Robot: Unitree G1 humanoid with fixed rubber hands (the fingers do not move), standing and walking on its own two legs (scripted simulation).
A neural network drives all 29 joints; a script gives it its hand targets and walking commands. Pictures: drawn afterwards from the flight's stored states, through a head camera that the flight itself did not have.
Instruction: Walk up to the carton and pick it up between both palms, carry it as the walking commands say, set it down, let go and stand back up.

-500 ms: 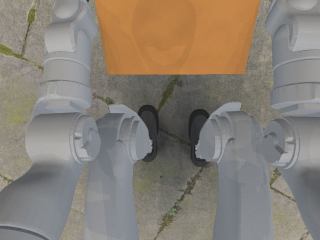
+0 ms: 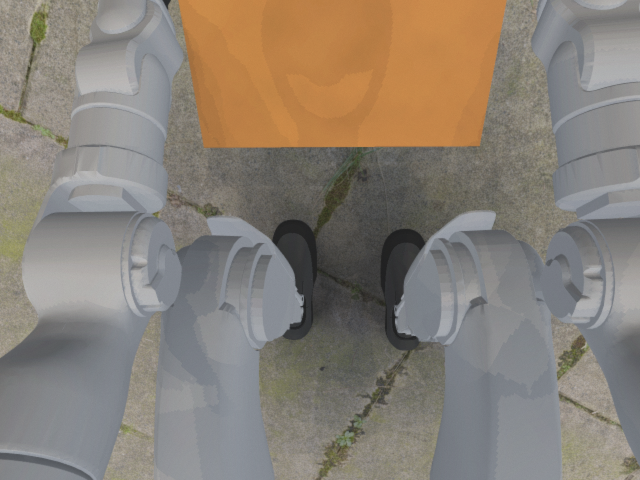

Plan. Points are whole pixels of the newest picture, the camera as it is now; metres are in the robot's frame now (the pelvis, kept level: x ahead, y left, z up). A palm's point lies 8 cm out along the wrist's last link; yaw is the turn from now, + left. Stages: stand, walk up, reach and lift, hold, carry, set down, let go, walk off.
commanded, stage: set down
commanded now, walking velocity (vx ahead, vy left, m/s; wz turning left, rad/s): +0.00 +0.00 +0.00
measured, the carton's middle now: (340, 9) +0.53 +0.00 -0.26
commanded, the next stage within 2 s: none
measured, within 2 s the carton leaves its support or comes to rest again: rests again in 0.76 s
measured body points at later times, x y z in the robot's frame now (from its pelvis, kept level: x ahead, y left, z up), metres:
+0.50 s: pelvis +0.00 +0.00 -0.02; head +0.38 -0.01 +0.21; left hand +0.57 +0.18 -0.20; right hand +0.56 -0.19 -0.19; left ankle +0.13 +0.09 -0.36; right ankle +0.11 -0.09 -0.36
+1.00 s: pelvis +0.01 +0.00 -0.03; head +0.39 -0.01 +0.19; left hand +0.58 +0.18 -0.22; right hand +0.57 -0.19 -0.22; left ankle +0.13 +0.09 -0.36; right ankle +0.11 -0.09 -0.36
